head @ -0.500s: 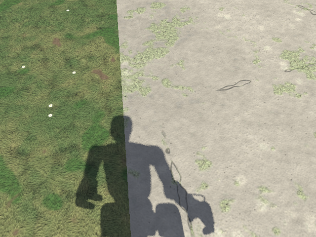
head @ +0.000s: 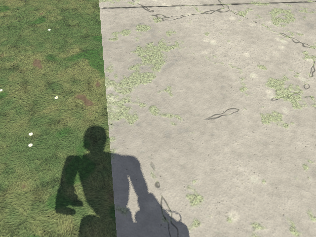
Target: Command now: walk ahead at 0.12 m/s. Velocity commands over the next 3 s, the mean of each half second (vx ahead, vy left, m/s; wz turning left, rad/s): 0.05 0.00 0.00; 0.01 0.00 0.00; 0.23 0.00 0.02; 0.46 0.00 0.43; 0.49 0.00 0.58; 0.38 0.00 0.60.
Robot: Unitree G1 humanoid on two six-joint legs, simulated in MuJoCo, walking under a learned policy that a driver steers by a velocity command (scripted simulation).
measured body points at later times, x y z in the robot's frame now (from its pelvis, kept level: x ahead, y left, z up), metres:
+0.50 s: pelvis +0.05 -0.03 -0.02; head +0.07 -0.04 +0.43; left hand +0.17 +0.22 -0.16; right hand +0.07 -0.29 -0.17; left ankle -0.05 +0.10 -0.75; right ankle +0.11 -0.13 -0.75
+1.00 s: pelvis +0.03 -0.03 -0.02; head +0.04 -0.03 +0.43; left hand +0.11 +0.22 -0.17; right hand -0.02 -0.26 -0.17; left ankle -0.05 +0.10 -0.75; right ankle +0.11 -0.13 -0.75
